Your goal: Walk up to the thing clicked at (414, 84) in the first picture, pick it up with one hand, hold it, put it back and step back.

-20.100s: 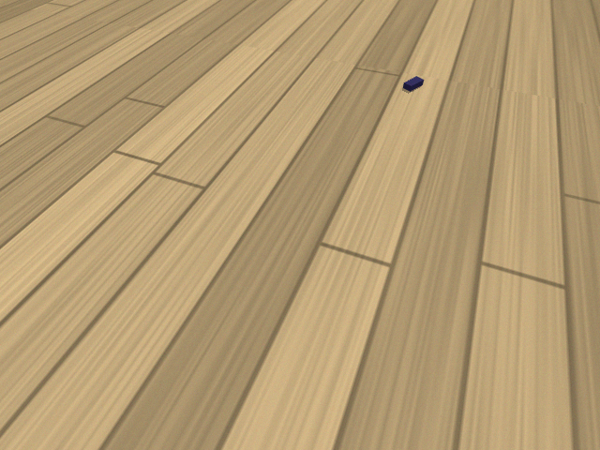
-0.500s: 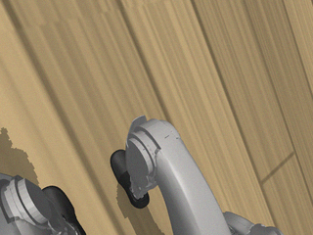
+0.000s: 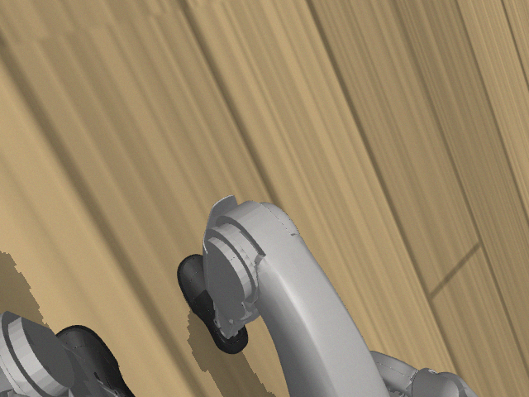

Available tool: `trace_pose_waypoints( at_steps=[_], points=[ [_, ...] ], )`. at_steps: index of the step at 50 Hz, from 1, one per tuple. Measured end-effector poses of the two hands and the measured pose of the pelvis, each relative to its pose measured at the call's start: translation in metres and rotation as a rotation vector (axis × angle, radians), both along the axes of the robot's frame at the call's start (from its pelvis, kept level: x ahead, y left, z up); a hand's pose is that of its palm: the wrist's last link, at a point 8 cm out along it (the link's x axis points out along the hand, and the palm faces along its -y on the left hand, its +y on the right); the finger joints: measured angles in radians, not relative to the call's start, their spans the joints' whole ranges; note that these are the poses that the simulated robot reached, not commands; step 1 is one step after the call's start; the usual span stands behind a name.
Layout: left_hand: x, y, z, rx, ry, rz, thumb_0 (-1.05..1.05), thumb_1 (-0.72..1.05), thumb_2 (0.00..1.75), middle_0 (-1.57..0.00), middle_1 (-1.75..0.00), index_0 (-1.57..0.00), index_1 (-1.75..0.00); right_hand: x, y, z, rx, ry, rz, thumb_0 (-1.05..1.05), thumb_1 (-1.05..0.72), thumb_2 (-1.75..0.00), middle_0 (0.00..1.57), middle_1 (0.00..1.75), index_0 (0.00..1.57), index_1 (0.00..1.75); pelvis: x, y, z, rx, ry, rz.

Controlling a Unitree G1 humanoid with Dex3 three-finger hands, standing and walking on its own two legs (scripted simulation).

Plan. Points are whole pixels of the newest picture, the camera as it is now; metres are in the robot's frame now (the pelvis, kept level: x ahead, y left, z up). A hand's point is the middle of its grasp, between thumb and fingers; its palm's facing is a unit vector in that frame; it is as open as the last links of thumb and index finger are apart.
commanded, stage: rest palm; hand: left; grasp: from above
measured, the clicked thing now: out of the picture +0.44 +0.31 -0.29
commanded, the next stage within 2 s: close in 0.16 s
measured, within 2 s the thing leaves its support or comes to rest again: neither
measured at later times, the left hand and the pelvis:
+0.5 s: hand out of the picture +0.45 +0.30 -0.27, palm faces -0.01 -0.47 -0.88, open 12.6 cm; pelvis +0.00 +0.00 +0.00, yaw -1 degrees
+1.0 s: hand out of the picture +0.45 +0.30 -0.27, palm faces -0.01 -0.45 -0.90, open 10.7 cm; pelvis +0.00 +0.00 -0.01, yaw -2 degrees
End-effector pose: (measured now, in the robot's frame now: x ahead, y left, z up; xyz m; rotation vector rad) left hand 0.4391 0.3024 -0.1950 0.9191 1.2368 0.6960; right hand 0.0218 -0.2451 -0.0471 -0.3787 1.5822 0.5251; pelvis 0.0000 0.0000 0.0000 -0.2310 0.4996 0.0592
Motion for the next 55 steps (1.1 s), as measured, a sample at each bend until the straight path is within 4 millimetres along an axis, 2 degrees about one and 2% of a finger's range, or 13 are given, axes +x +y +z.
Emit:
trace_pose_waypoints(
  at_steps=[9, 16, 22, 33, 43, 55],
  points=[
    [-0.010, -0.002, -0.018, -0.003, -0.016, 0.041, -0.01, -0.57, 1.06, -0.12, -0.95, -0.07, -1.01, -0.004, 0.001, 0.005, -0.005, 0.026, 0.030, 0.00, -0.93, -0.91, 0.20, 0.30, 0.20, 0.30, -0.002, 0.001, -0.003, -0.004, -0.029, 0.006],
    [-0.003, 0.004, -0.017, 0.005, -0.031, 0.066, -0.01, -0.56, 1.07, -0.13, -0.94, -0.08, -1.00, -0.003, -0.005, 0.006, -0.020, 0.039, 0.037, 0.00, -0.93, -0.91, 0.20, 0.30, 0.20, 0.30, 0.002, 0.001, -0.005, -0.006, -0.026, 0.006],
    [0.006, 0.005, -0.015, 0.014, -0.028, 0.041, -0.01, -0.41, 1.08, -0.24, -0.91, -0.19, -0.97, 0.001, -0.006, 0.006, -0.022, 0.034, 0.034, 0.00, -0.92, -0.91, 0.20, 0.30, 0.20, 0.30, 0.003, 0.001, -0.005, -0.011, -0.015, -0.002],
    [0.004, 0.001, -0.019, 0.039, -0.028, 0.025, 0.00, -0.23, 0.90, -0.34, -0.81, -0.32, -0.84, -0.004, 0.000, 0.006, -0.014, 0.022, 0.032, 0.00, -0.92, -0.91, 0.20, 0.30, 0.20, 0.30, 0.000, 0.000, -0.005, -0.015, -0.025, -0.010],
    [0.006, 0.005, -0.016, 0.036, -0.023, 0.031, -0.01, -0.10, 0.83, -0.43, -0.72, -0.43, -0.76, -0.008, 0.002, 0.005, -0.021, 0.019, 0.024, 0.00, -0.92, -0.91, 0.20, 0.30, 0.20, 0.30, 0.000, 0.001, -0.007, -0.020, -0.026, -0.019],
    [0.005, 0.005, -0.014, 0.037, -0.019, 0.021, -0.01, -0.04, 0.73, -0.51, -0.60, -0.57, -0.66, -0.004, 0.003, 0.006, -0.022, -0.007, 0.040, 0.00, -0.91, -0.91, 0.20, 0.30, 0.20, 0.30, -0.001, 0.001, -0.006, -0.024, -0.030, -0.023]
  ],
)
